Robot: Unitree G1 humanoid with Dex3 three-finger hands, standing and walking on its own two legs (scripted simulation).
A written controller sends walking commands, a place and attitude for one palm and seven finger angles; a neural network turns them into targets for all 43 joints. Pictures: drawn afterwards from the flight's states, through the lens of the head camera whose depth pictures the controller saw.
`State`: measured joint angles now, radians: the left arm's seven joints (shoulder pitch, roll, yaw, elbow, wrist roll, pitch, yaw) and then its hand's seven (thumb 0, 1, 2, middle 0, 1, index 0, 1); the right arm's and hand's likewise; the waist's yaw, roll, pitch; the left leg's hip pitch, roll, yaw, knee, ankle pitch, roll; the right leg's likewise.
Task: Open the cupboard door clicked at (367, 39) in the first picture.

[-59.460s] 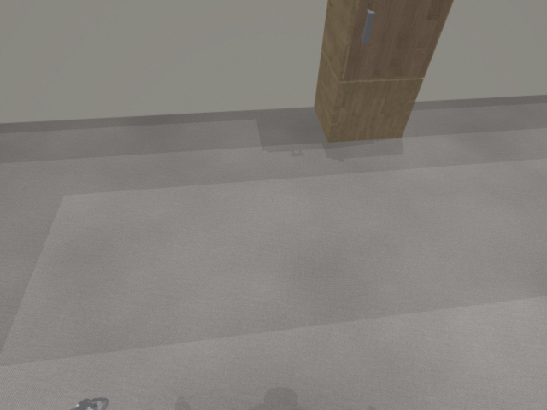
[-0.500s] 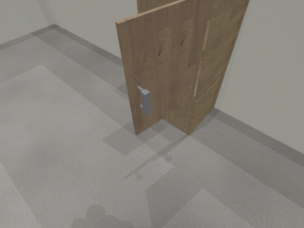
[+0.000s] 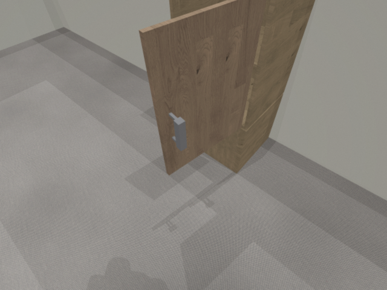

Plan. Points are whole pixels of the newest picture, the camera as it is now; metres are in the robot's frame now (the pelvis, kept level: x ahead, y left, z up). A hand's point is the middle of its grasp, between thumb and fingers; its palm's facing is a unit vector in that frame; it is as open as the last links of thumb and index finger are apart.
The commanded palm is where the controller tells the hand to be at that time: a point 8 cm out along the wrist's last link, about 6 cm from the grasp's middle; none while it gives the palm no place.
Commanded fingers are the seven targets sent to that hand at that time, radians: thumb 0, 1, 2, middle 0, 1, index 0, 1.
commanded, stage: look to check the result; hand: left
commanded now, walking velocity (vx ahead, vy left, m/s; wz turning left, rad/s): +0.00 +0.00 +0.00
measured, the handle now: (176, 131) +0.60 +0.10 -0.09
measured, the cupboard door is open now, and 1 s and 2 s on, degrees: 80 80 80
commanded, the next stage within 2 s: stand and wait in 0.36 s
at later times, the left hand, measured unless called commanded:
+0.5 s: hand out of the picture +0.08 +0.22 -0.16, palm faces -0.01 -0.95 -0.31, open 7.4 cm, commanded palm none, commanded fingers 0.00 0.90 0.90 -0.20 -0.30 -0.20 -0.30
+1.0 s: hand out of the picture +0.07 +0.22 -0.16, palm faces -0.01 -0.95 -0.30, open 7.4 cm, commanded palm none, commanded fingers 0.00 0.90 0.90 -0.20 -0.30 -0.20 -0.30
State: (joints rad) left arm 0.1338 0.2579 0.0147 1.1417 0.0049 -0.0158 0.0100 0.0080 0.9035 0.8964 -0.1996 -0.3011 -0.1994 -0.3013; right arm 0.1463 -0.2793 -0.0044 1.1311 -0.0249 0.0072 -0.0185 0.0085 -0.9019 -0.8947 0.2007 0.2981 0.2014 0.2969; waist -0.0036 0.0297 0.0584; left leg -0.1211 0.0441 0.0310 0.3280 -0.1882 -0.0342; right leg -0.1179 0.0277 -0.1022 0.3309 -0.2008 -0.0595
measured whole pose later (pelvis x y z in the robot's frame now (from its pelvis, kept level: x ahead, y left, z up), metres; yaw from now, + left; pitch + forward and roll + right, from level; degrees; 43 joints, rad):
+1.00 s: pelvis +0.02 -0.01 +0.00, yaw -1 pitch -1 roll +0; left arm 0.14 0.26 0.01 1.14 0.00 -0.02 0.01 0.01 0.90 0.90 -0.20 -0.30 -0.20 -0.30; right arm 0.17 -0.26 0.00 1.14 -0.02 0.01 -0.02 0.01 -0.90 -0.89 0.20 0.30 0.20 0.30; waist -0.01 0.03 0.05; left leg -0.09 0.06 0.04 0.31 -0.20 -0.04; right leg -0.09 0.04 -0.09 0.31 -0.21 -0.07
